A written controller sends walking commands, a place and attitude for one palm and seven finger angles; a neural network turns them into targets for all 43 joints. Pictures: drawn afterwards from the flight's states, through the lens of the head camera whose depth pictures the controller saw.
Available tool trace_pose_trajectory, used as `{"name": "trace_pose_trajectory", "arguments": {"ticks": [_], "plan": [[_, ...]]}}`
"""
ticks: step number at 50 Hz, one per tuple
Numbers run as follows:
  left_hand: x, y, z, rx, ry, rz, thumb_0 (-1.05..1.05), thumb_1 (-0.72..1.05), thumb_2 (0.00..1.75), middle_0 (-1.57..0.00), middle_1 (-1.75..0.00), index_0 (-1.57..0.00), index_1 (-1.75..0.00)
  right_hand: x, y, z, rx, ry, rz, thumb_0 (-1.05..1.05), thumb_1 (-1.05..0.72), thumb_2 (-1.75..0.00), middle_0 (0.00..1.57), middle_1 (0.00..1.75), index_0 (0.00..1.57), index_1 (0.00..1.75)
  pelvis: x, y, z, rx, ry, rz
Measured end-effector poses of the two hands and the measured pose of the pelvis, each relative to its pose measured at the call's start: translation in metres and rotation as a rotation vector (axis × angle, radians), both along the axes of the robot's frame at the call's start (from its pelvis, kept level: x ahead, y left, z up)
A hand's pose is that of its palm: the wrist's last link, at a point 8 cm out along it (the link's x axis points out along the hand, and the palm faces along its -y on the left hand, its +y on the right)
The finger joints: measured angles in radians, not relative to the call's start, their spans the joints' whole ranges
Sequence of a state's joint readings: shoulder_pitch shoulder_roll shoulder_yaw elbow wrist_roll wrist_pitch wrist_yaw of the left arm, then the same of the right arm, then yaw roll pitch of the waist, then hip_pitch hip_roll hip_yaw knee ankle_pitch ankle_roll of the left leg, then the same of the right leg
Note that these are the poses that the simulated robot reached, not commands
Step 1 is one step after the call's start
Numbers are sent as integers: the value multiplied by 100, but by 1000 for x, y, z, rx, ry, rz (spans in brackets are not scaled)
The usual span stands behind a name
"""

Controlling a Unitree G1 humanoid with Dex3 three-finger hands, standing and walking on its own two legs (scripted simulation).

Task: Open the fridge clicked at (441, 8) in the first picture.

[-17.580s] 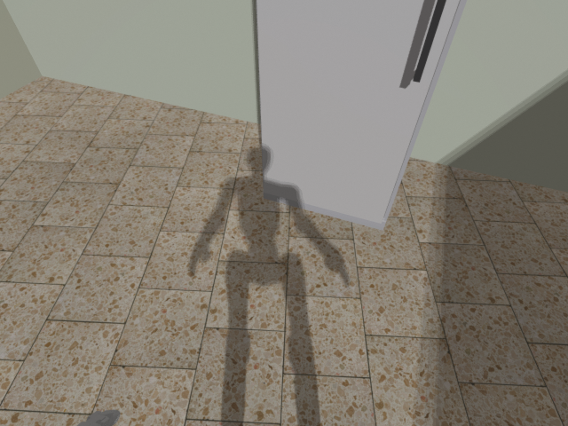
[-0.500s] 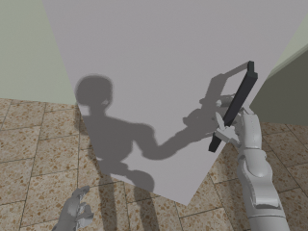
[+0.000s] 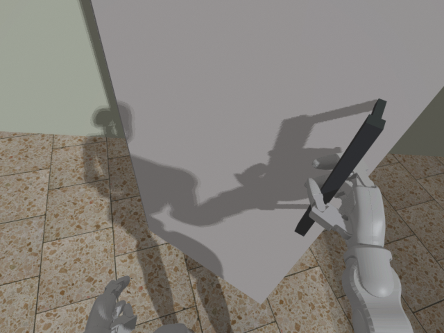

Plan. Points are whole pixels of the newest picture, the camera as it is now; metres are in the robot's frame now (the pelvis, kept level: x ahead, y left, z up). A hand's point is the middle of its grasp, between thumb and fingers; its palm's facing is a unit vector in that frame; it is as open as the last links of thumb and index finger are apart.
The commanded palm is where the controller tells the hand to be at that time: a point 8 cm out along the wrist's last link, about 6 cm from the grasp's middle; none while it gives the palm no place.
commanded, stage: walk backward, drawing the door open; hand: right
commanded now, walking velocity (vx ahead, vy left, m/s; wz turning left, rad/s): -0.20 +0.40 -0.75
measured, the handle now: (332, 180) +0.33 -0.12 +0.16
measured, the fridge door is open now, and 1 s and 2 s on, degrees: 32 66 71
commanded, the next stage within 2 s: stop walking and hold the door back in 1.12 s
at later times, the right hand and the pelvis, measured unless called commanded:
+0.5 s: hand (237, 278) +0.17 +0.02 +0.14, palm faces +0.28 +0.94 -0.17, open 6.3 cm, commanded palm +0.13 -0.02 +0.16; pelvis -0.04 +0.19 -0.01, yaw -24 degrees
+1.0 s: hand (108, 327) +0.10 +0.15 +0.14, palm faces +0.76 +0.59 -0.26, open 6.5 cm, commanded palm +0.04 +0.14 +0.16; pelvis +0.02 +0.45 -0.01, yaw -48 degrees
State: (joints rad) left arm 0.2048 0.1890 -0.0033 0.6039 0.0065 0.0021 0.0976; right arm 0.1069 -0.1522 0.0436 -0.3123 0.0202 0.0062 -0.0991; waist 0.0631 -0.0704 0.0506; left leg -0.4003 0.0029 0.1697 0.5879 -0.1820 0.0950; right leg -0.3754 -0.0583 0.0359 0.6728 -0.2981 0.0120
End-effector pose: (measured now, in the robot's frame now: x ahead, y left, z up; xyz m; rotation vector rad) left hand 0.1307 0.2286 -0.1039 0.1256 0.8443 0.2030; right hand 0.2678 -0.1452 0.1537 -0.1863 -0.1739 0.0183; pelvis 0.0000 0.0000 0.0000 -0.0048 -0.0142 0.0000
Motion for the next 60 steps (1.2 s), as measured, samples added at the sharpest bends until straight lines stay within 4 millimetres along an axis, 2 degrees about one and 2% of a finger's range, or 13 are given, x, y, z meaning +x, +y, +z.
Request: {"name": "trace_pose_trajectory", "arguments": {"ticks": [4,10,14,18,21,24,29,33,38,44,49,55,60], "plan": [[-11,17,-2,37,-18,-18,1,90,90,-20,-30,-20,-30,-21,12,-3,8,-37,15,-4,-67,-71,44,140,33,141,-12,18,-9,-26,-11,-31],[-16,40,-1,7,29,-156,1,90,90,-20,-30,-20,-30,-55,37,-1,-26,-31,-58,-5,-66,-71,45,140,32,141,-27,69,1,17,4,-145],[1,65,-8,-22,25,-235,1,90,90,-20,-30,-20,-30,-79,59,-2,-20,-48,-142,-4,-65,-75,46,140,32,141,-32,109,-4,17,7,-209],[25,90,-2,18,-2,-308,1,90,90,-20,-30,-20,-30,-101,80,-1,-26,-29,-203,-4,-64,-75,46,140,32,141,-35,138,0,-6,4,-309],[46,100,11,51,-62,-383,1,90,90,-20,-30,-20,-30,-116,96,-1,-14,-29,-228,-3,-64,-75,45,140,33,141,-36,158,3,-18,14,-372],[65,106,17,59,-164,-451,1,90,90,-20,-30,-20,-30,-128,112,-4,2,-80,-252,-3,-64,-77,46,140,33,139,-40,179,-9,-7,31,-410],[79,123,25,18,-149,-594,1,90,90,-20,-30,-20,-30,-148,137,-3,-37,-64,-374,-5,-63,-77,48,140,29,138,-42,238,1,-5,-13,-491],[93,147,21,-28,-121,-680,1,90,90,-20,-30,-20,-30,-165,163,-1,-46,-27,-509,-5,-63,-78,47,140,29,139,-29,285,4,34,-24,-555],[124,183,0,-54,-89,-744,1,90,90,-21,-30,-20,-30,-184,199,0,-95,-23,-702,-6,-62,-79,46,140,27,140,-10,346,-7,22,-21,-656],[145,225,15,2,-87,-790,1,90,90,-20,-30,-20,-30,-205,240,4,-91,25,-801,-5,-63,-78,45,140,28,140,3,394,8,-29,0,-749],[158,251,17,37,-146,-881,1,90,90,-20,-30,-20,-30,-218,269,-2,-117,-67,-860,-5,-61,-78,45,140,28,140,17,438,-8,-9,15,-818],[172,291,21,54,-29,-1011,1,90,90,-20,-30,-20,-30,-230,310,3,-113,2,-1020,-4,-62,-79,45,140,29,140,49,495,13,30,-26,-902],[211,320,11,10,-10,-1061,1,90,90,-21,-30,-20,-30,-236,349,5,-144,53,-1186,-5,-62,-79,45,140,27,140,93,537,9,58,-17,-963]]}}
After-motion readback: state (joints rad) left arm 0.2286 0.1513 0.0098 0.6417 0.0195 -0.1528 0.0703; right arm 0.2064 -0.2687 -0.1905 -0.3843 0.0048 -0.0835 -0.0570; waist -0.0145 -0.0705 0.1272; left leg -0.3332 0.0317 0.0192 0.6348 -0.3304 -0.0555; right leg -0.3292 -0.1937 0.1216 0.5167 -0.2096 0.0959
